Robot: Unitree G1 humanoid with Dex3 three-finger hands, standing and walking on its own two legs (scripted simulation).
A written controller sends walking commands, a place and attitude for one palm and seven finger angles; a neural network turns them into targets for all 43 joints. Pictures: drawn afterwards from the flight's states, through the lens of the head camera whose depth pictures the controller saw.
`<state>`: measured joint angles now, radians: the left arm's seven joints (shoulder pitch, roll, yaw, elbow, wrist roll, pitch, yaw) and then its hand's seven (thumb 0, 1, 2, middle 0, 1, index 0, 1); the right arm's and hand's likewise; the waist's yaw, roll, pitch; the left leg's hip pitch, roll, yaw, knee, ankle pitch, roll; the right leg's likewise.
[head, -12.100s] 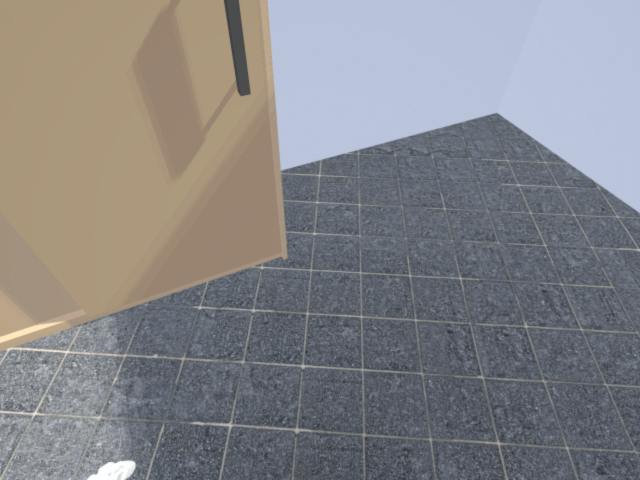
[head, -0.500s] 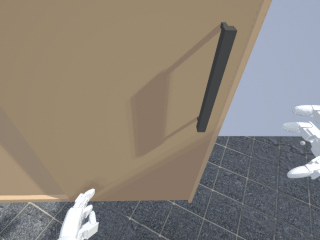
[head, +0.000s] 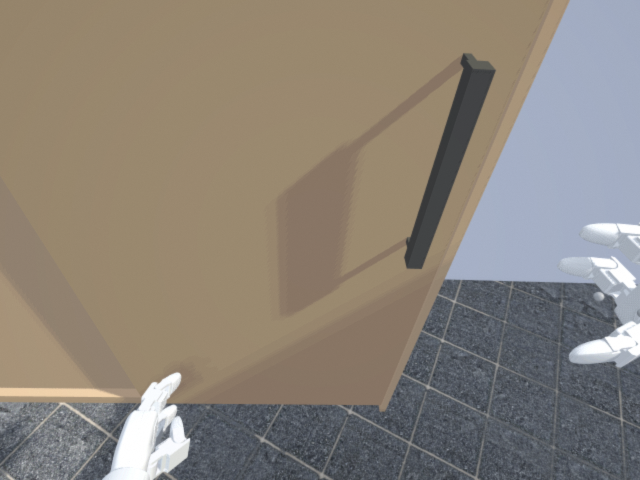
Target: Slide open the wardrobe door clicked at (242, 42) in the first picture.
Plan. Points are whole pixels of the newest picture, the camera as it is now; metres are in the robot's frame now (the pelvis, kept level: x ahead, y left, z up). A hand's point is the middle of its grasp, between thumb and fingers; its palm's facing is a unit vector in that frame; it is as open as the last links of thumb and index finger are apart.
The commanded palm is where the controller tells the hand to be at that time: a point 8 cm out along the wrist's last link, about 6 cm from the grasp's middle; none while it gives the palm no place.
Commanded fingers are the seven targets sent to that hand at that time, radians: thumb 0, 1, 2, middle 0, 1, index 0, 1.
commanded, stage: move the hooked fingers beside the handle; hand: right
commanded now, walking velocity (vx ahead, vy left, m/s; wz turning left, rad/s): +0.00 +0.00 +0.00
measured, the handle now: (436, 176) +0.49 -0.15 +0.16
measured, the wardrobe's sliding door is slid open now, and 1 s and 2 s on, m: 0.00 0.00 0.00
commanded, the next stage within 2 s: none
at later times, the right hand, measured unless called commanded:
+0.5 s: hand (566, 272) +0.31 -0.26 +0.16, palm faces +0.05 +1.00 -0.04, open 14.0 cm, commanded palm +0.28 -0.31 +0.17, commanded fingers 0.00 0.50 -0.30 0.30 1.20 0.30 1.20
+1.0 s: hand (534, 244) +0.36 -0.25 +0.15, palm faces +0.03 +1.00 -0.01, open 14.0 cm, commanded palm +0.34 -0.29 +0.16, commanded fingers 0.00 0.50 -0.30 0.30 1.20 0.30 1.20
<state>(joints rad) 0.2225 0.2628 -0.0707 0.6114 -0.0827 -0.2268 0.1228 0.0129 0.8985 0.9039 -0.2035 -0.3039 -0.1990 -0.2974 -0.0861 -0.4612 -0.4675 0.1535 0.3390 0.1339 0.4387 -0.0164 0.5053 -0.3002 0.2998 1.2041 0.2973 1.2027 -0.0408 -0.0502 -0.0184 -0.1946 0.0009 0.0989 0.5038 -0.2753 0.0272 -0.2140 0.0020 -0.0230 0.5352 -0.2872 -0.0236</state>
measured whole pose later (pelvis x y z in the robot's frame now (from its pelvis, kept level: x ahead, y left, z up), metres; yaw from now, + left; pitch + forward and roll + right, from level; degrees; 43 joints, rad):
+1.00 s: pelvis +0.00 +0.00 +0.00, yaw +1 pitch +1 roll +0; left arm 0.25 0.26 -0.07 0.62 -0.08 -0.17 0.12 0.01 0.90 0.90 -0.20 -0.30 -0.20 -0.30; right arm -0.38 -0.44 -0.38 0.46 0.27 0.08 0.36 -0.02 0.51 -0.30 0.30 1.20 0.30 1.20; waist 0.01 -0.03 -0.02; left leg -0.25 0.00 0.08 0.52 -0.27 0.02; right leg -0.26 0.01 -0.04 0.54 -0.29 -0.03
